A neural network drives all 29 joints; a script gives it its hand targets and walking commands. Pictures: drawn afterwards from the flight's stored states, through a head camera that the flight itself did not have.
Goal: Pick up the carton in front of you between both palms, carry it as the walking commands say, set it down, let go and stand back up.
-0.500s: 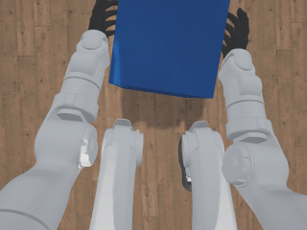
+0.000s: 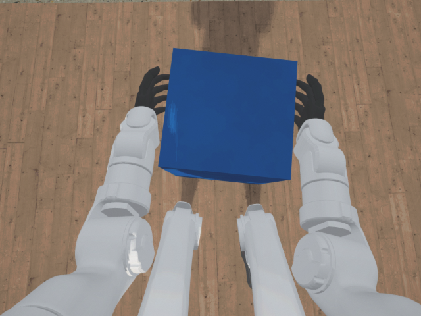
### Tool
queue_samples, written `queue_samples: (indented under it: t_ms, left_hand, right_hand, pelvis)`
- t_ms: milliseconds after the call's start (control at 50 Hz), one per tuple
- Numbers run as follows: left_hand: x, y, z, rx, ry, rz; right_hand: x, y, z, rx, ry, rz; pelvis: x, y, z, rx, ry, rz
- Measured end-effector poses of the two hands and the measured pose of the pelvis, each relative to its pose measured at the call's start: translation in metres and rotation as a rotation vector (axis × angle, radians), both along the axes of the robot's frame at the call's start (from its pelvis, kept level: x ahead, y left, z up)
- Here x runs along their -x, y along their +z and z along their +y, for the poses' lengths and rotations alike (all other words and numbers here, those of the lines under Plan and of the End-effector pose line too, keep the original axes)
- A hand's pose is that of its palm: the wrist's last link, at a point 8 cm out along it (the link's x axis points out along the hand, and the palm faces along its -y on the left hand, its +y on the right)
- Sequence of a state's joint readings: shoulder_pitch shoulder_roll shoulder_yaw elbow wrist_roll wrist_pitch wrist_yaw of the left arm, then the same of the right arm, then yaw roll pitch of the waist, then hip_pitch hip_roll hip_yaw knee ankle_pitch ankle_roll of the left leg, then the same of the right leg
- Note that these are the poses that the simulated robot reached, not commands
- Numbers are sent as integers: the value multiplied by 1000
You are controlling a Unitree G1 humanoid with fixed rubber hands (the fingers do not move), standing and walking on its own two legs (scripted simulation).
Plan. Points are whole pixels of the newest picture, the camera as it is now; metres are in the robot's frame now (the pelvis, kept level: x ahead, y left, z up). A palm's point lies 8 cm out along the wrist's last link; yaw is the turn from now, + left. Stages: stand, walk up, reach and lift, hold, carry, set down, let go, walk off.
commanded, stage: reach and lift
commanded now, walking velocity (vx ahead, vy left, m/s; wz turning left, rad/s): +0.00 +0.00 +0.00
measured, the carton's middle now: (224, 130) +0.45 +0.00 -0.13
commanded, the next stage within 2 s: none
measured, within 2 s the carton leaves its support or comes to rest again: neither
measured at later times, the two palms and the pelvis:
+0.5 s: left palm (111, 94) +0.41 +0.15 +0.10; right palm (368, 102) +0.41 -0.15 +0.11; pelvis +0.05 +0.00 +0.14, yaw +0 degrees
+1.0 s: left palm (15, 45) +0.37 +0.15 +0.25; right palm out of the picture +0.38 -0.15 +0.26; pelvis +0.09 +0.00 +0.24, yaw +0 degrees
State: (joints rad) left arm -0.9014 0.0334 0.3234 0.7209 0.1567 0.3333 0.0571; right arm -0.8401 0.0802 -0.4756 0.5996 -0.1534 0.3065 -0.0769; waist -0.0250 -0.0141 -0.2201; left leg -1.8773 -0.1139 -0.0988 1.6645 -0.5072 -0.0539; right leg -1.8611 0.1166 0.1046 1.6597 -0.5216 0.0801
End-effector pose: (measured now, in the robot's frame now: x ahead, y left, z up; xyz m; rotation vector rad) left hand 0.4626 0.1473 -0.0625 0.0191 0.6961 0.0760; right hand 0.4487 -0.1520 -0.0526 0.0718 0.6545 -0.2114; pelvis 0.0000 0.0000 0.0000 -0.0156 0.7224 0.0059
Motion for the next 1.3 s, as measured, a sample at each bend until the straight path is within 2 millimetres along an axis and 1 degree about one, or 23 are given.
queue_samples:
  t_ms: [120,240,400,660,800,940,1000,1060,1140,1300]
  left_hand:
    - [12,39,-2,15,14,-1]
    - [24,81,-4,14,17,8]
    - [41,134,-1,6,34,11]
    - [62,213,0,11,54,4]
    - [71,255,-1,11,60,1]
    - [82,295,-1,2,70,-9]
    - [88,311,-1,-7,73,-16]
    - [92,322,-1,-23,62,-15]
    - [97,327,-2,-24,59,3]
    - [103,327,-2,-20,62,15]
  right_hand:
    - [10,40,-2,-4,-1,-3]
    - [22,82,-4,-6,1,7]
    - [33,133,-2,-7,21,10]
    - [49,212,-1,0,41,4]
    - [58,254,-2,1,47,1]
    - [64,293,-1,14,72,-8]
    - [67,309,-2,20,85,-15]
    - [70,320,-2,34,98,-14]
    - [75,326,-3,50,109,4]
    - [79,326,-3,47,106,15]
  pelvis:
    - [-13,32,-1,0,4,-49]
    - [-24,68,-1,-3,2,-113]
    - [-38,116,-1,-9,0,-207]
    - [-66,184,-3,-14,4,-377]
    - [-81,216,-3,-16,0,-493]
    - [-91,237,-3,-17,1,-616]
    - [-93,243,-4,-18,2,-666]
    - [-91,246,-4,-19,2,-711]
    - [-85,248,-6,-21,3,-754]
    - [-70,246,-7,-20,4,-780]
